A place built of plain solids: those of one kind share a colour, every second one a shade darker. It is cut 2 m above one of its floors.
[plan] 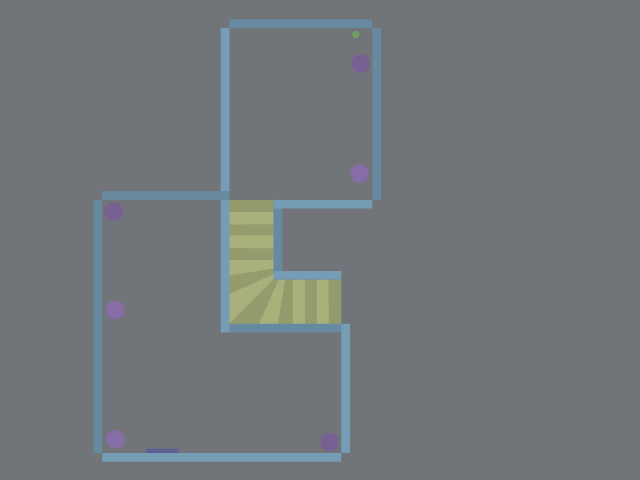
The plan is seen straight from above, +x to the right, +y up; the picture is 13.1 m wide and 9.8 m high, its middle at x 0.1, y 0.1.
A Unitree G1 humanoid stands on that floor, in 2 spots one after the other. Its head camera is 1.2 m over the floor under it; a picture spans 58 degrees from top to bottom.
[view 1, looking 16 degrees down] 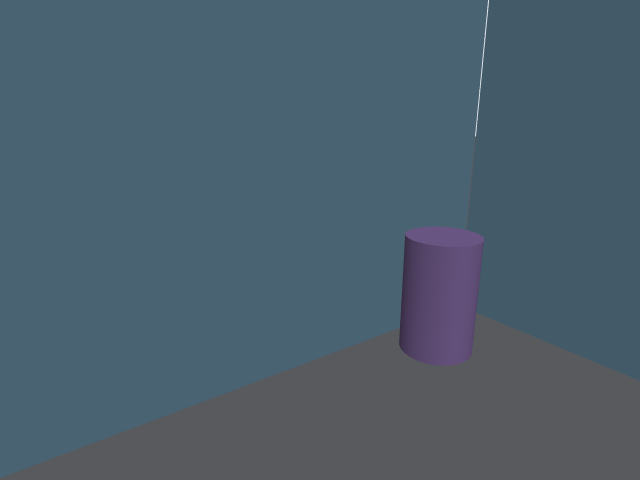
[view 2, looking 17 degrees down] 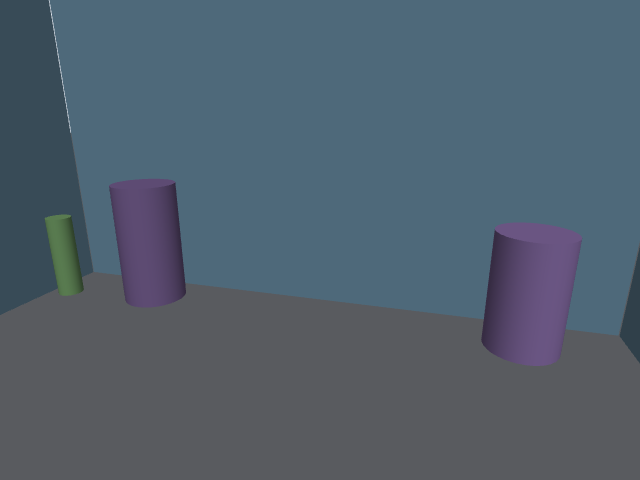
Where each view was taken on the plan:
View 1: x -0.45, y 3.17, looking -35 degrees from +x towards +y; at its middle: wall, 2.06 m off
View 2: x -1.32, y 1.92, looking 16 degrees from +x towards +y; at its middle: wall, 2.71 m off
